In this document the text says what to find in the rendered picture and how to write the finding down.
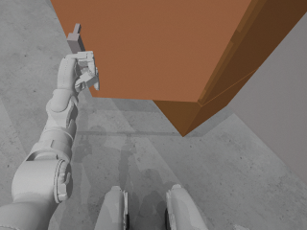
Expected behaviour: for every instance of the robot left hand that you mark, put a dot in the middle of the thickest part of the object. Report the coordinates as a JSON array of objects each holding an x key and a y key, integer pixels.
[{"x": 71, "y": 77}]

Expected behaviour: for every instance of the left robot upper arm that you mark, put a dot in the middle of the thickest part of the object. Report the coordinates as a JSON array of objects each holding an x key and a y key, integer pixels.
[{"x": 39, "y": 187}]

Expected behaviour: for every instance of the robot left forearm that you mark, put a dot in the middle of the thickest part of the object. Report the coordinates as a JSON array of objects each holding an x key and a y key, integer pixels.
[{"x": 58, "y": 135}]

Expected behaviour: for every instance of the handle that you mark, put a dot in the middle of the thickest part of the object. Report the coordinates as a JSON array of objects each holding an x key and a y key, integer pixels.
[{"x": 75, "y": 42}]

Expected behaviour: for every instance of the cupboard door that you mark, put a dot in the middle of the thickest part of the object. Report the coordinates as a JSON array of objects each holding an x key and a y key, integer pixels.
[{"x": 158, "y": 50}]

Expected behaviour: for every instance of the robot right thigh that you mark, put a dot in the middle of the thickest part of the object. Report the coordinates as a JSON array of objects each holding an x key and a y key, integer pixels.
[{"x": 187, "y": 215}]

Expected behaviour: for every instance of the right robot shin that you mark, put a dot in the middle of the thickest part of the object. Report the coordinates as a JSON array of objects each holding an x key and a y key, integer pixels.
[{"x": 172, "y": 219}]

